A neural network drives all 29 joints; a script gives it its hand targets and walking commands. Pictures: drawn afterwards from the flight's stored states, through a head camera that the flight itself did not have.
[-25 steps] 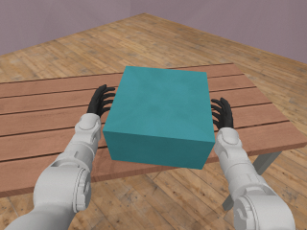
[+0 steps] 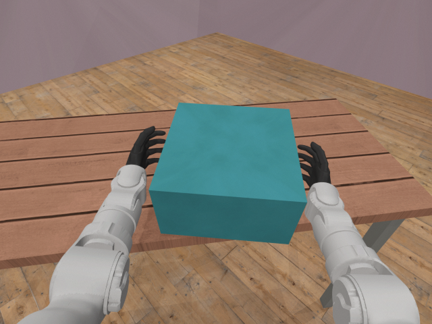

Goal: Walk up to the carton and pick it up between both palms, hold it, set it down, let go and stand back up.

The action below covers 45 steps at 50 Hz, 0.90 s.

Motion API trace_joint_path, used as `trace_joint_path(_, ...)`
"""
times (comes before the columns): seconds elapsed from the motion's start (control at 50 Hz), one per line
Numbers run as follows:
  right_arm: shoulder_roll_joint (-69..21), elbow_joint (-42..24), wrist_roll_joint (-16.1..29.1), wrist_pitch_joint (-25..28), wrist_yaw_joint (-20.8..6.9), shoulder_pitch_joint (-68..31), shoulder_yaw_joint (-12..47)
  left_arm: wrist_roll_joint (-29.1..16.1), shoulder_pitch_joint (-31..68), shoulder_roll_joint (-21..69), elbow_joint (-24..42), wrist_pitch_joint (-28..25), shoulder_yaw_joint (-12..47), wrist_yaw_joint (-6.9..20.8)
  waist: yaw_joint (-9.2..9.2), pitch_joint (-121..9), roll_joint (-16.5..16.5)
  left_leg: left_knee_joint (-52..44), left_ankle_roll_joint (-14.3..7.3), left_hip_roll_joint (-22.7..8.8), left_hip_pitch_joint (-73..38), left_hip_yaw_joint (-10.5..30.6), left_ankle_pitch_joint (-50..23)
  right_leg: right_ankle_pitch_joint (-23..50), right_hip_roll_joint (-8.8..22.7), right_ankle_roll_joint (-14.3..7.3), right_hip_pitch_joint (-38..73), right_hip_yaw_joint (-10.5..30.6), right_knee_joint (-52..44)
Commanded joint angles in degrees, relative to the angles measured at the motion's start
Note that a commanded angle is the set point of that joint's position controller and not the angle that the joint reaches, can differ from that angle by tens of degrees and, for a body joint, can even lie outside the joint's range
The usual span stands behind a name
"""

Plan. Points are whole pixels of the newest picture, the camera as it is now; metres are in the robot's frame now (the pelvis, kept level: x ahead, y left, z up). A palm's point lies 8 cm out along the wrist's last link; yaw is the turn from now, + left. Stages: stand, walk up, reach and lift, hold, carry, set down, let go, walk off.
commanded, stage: reach and lift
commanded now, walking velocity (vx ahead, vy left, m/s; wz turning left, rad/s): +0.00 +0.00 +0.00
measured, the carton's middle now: (229, 167) +0.45 -0.05 +0.07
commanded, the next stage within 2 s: none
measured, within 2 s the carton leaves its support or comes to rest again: neither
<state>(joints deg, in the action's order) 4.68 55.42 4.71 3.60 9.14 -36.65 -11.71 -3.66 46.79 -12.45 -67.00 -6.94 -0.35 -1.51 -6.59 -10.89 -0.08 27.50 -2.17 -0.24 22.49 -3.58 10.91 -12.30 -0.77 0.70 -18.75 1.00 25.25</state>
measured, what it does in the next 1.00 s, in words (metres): stands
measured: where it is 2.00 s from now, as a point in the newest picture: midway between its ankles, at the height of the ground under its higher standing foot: outside the picture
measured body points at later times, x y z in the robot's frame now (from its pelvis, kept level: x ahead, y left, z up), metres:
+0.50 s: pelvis -0.02 +0.00 +0.00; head -0.08 +0.01 +0.45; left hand +0.40 +0.16 +0.18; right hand +0.37 -0.20 +0.14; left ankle +0.03 +0.09 -0.74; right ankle +0.00 -0.13 -0.74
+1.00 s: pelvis -0.03 +0.00 +0.00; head -0.10 +0.01 +0.44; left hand +0.37 +0.19 +0.20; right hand +0.36 -0.18 +0.17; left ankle +0.03 +0.09 -0.74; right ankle +0.00 -0.13 -0.74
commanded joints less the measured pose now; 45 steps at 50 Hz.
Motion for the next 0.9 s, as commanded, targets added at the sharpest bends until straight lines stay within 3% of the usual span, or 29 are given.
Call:
trace_joint_path(0.0, -35.3, -26.5, 5.1, 3.0, -10.4, -56.8, 27.9, -4.6, 48.3, 45.6, 26.1, -0.9, 16.7, 4.0, 2.41, -33.6, -4.5, -2.7, 4.1, -0.2, -27.5, 7.3, -24.0, 19.3, -2.4, -1.0, 4.5, -3.6, -7.6)
trace_joint_path(0.04, -34.1, -26.3, 6.2, -0.5, -10.1, -54.0, 28.5, -3.7, 44.4, 45.4, 25.2, 2.6, 15.2, 4.3, 2.31, -27.9, -2.6, -4.0, 3.3, 0.1, -26.1, 7.3, -20.3, 17.6, -2.1, -1.0, 5.1, -2.9, -8.3)
trace_joint_path(0.06, -35.2, -27.8, 7.1, -0.8, -10.1, -54.7, 30.0, -4.0, 46.4, 45.6, 30.3, 3.3, 15.8, 3.9, 3.37, -29.6, -3.0, -4.0, 3.7, 0.0, -27.3, 7.3, -23.3, 19.4, -2.3, -0.5, 7.0, -2.9, -7.1)
trace_joint_path(0.1, -33.3, -27.3, 7.9, -2.3, -10.2, -55.3, 28.9, -3.9, 47.0, 47.6, 32.3, 6.0, 16.8, 3.5, 2.49, -29.1, -4.1, -3.4, 4.9, -0.5, -29.6, 8.2, -25.3, 17.3, -3.3, -1.0, 4.9, -3.9, -7.9)
trace_joint_path(0.12, -32.3, -27.2, 8.5, -3.4, -10.1, -55.4, 28.8, -3.0, 43.6, 46.5, 29.9, 7.9, 14.7, 3.6, 3.36, -24.5, -3.3, -4.6, 4.2, -0.3, -28.4, 7.9, -23.9, 16.1, -3.3, -0.7, 5.0, -3.6, -8.5)
trace_joint_path(0.18, -31.5, -30.6, 7.0, -4.4, -9.8, -61.5, 26.5, -3.6, 45.5, 46.9, 28.0, 10.9, 13.8, 4.6, 2.84, -24.7, -1.5, -5.3, 3.6, -0.1, -25.7, 8.0, -20.0, 14.6, -3.0, -1.0, 5.6, -3.5, -8.8)
trace_joint_path(0.2, -31.6, -30.1, 7.8, -4.2, -10.0, -61.4, 26.8, -3.5, 46.6, 47.5, 31.4, 11.4, 13.7, 4.5, 3.64, -26.8, -2.1, -5.1, 3.7, 0.0, -26.6, 7.7, -20.7, 15.8, -3.0, -1.0, 6.8, -3.3, -8.2)
trace_joint_path(0.22, -29.6, -28.7, 8.2, -5.7, -10.1, -61.7, 26.1, -2.2, 43.4, 46.3, 27.6, 13.3, 11.9, 4.6, 4.85, -21.5, -1.9, -6.1, 3.5, -0.2, -25.2, 7.5, -18.5, 12.7, -2.7, -0.9, 5.9, -3.0, -8.8)
trace_joint_path(0.24, -30.7, -29.8, 8.6, -5.9, -10.4, -61.9, 27.2, -1.7, 42.5, 46.6, 29.7, 14.3, 11.2, 4.3, 5.87, -23.5, -1.1, -6.4, 3.1, -0.1, -26.1, 7.3, -20.0, 14.1, -2.9, -0.9, 7.2, -3.2, -8.4)
trace_joint_path(0.26, -30.9, -31.6, 8.3, -5.8, -10.1, -63.7, 26.7, -1.6, 42.8, 47.5, 29.3, 14.9, 10.5, 4.5, 5.08, -24.0, 0.4, -5.8, 3.1, 0.1, -26.0, 6.9, -21.0, 15.6, -3.2, -1.0, 7.7, -3.4, -8.3)
trace_joint_path(0.3, -31.5, -32.6, 9.2, -6.6, -10.3, -66.5, 26.6, -1.0, 43.1, 46.6, 29.1, 16.4, 9.4, 4.5, 6.88, -22.0, -0.3, -6.7, 2.7, 0.4, -24.8, 6.9, -18.8, 14.1, -2.8, -0.7, 7.9, -2.8, -8.4)
trace_joint_path(0.32, -31.3, -32.4, 8.0, -6.3, -10.4, -68.3, 25.1, -1.9, 45.6, 48.3, 29.4, 16.2, 9.9, 4.7, 5.86, -22.4, 0.3, -6.9, 2.9, 0.0, -25.4, 7.6, -17.9, 12.4, -3.4, -1.1, 6.7, -3.7, -8.8)
trace_joint_path(0.34, -33.1, -32.7, 8.0, -6.3, -10.3, -67.5, 26.2, -2.3, 47.2, 47.5, 32.2, 15.9, 10.4, 4.8, 6.57, -25.8, 1.0, -6.5, 2.8, 0.2, -25.7, 7.2, -18.1, 13.9, -2.8, -1.0, 7.8, -2.9, -8.6)
trace_joint_path(0.38, -30.5, -30.5, 8.8, -8.3, -10.9, -65.5, 26.2, -1.6, 44.1, 47.6, 31.9, 17.9, 10.4, 3.9, 6.33, -23.3, -0.8, -6.6, 2.9, 0.0, -26.2, 6.9, -20.0, 14.0, -3.2, -1.0, 6.6, -3.3, -8.7)
trace_joint_path(0.4, -31.5, -33.6, 8.4, -7.7, -10.9, -67.2, 25.2, -2.6, 46.5, 49.1, 33.0, 17.6, 12.1, 4.3, 5.31, -26.4, -1.5, -6.6, 3.5, 0.0, -27.1, 7.1, -20.0, 14.3, -3.4, -1.1, 6.8, -3.3, -8.3)
trace_joint_path(0.44, -31.8, -34.4, 9.9, -8.6, -10.8, -68.6, 26.1, -3.2, 46.6, 48.9, 33.9, 18.7, 12.8, 3.9, 6.83, -25.5, -1.4, -6.9, 3.3, 0.1, -25.9, 7.3, -18.4, 12.3, -3.6, -1.2, 6.7, -3.0, -8.7)
trace_joint_path(0.48, -30.5, -30.8, 8.1, -9.7, -11.2, -67.2, 23.5, -0.9, 43.7, 47.8, 31.2, 20.5, 9.7, 4.1, 6.67, -21.6, -0.6, -7.9, 3.1, -0.1, -25.1, 6.9, -15.4, 9.8, -3.2, -1.1, 7.0, -3.6, -9.1)
trace_joint_path(0.5, -30.4, -30.5, 8.2, -9.8, -11.3, -67.5, 22.9, -2.3, 44.8, 49.5, 32.7, 20.7, 11.9, 4.2, 5.28, -21.5, -1.3, -8.6, 3.4, -0.4, -24.9, 7.0, -14.3, 8.9, -3.6, -1.5, 5.9, -3.6, -9.5)
trace_joint_path(0.52, -30.5, -29.0, 8.3, -10.5, -11.6, -66.3, 23.2, -1.8, 45.7, 48.1, 34.1, 21.0, 10.8, 4.2, 6.46, -21.2, -0.6, -8.7, 3.4, -0.4, -26.1, 7.0, -15.4, 9.1, -3.5, -1.5, 6.8, -3.3, -9.5)
trace_joint_path(0.56, -28.9, -28.9, 8.1, -11.4, -11.8, -66.7, 22.0, -0.9, 43.6, 49.0, 32.1, 22.9, 10.1, 4.2, 5.74, -19.3, -0.1, -9.4, 3.1, -0.6, -25.0, 7.0, -12.9, 7.5, -3.6, -1.3, 6.0, -3.4, -10.1)
trace_joint_path(0.58, -31.0, -29.4, 7.9, -11.0, -11.7, -68.3, 22.9, -1.5, 46.3, 48.1, 33.8, 22.5, 10.0, 4.4, 6.95, -21.1, 0.3, -9.5, 2.8, -0.4, -23.9, 6.8, -12.2, 7.0, -3.2, -1.3, 6.4, -3.2, -9.5)
trace_joint_path(0.6, -31.0, -31.8, 8.4, -11.2, -11.9, -68.5, 23.1, -2.0, 44.6, 49.4, 34.8, 22.9, 11.5, 4.2, 6.14, -23.3, 0.8, -9.5, 2.7, -0.4, -25.5, 6.7, -13.1, 8.7, -3.6, -1.3, 7.1, -3.3, -9.3)
trace_joint_path(0.64, -29.7, -32.1, 10.3, -11.5, -12.4, -69.8, 23.7, -4.3, 47.8, 51.9, 40.8, 23.6, 15.6, 3.2, 5.54, -27.6, -3.4, -8.1, 4.4, -1.1, -28.9, 8.1, -17.4, 8.9, -4.2, -1.7, 5.0, -3.9, -9.0)
trace_joint_path(0.66, -28.0, -31.8, 9.8, -12.0, -12.6, -68.9, 22.4, -3.3, 45.8, 50.8, 37.4, 24.2, 13.7, 3.1, 5.24, -24.5, -1.7, -8.3, 4.3, -1.1, -28.4, 8.3, -17.2, 8.0, -4.5, -1.6, 4.9, -4.2, -9.5)
trace_joint_path(0.78, -31.1, -32.1, 11.6, -14.0, -12.0, -71.6, 24.6, -1.6, 44.5, 46.6, 36.7, 26.9, 9.4, 3.8, 8.17, -19.6, 1.1, -9.2, 2.2, 0.3, -23.8, 6.6, -12.0, 7.7, -2.8, -0.8, 8.9, -2.2, -10.0)
trace_joint_path(0.8, -33.2, -36.0, 12.6, -13.3, -12.0, -71.6, 26.3, -2.2, 43.5, 47.8, 40.6, 26.8, 10.5, 3.9, 8.69, -26.6, 0.4, -8.1, 2.4, 0.3, -26.5, 6.2, -16.7, 13.2, -3.5, -0.9, 10.9, -2.3, -8.9)
trace_joint_path(0.84, -30.6, -34.4, 12.9, -14.8, -11.7, -71.9, 25.4, -1.7, 41.4, 48.0, 38.5, 28.4, 9.6, 3.8, 8.80, -21.9, 0.8, -8.7, 2.7, 0.2, -25.8, 6.5, -15.9, 10.3, -3.6, -0.9, 9.5, -2.3, -10.0)
trace_joint_path(0.86, -30.2, -32.7, 11.6, -14.9, -11.7, -70.8, 24.0, -1.2, 41.6, 48.2, 38.2, 28.9, 9.7, 4.1, 7.11, -21.2, 0.7, -8.7, 2.7, -0.3, -26.8, 6.8, -15.0, 9.2, -3.8, -1.2, 9.3, -2.5, -10.1)
trace_joint_path(0.88, -30.8, -34.3, 12.8, -14.9, -11.9, -70.4, 25.4, -1.7, 41.1, 49.2, 41.0, 29.2, 10.4, 3.9, 7.86, -23.3, 0.7, -8.4, 2.9, -0.3, -27.7, 6.8, -17.3, 10.7, -4.2, -1.3, 10.2, -2.9, -9.7)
